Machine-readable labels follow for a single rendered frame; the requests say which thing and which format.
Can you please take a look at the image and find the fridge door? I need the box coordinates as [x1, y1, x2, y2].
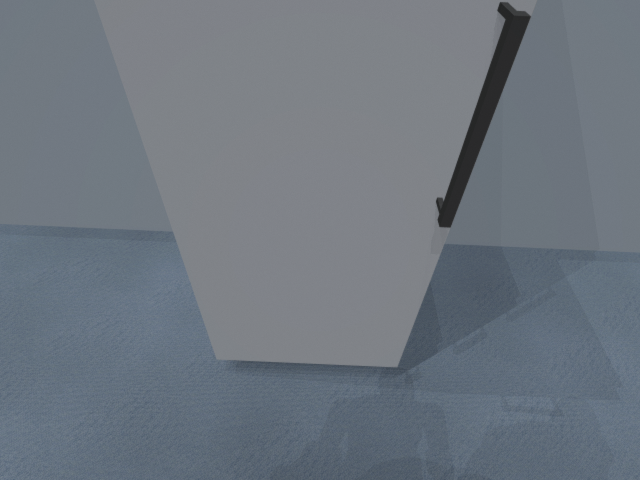
[94, 0, 537, 367]

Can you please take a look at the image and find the handle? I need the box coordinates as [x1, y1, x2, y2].
[436, 2, 531, 228]

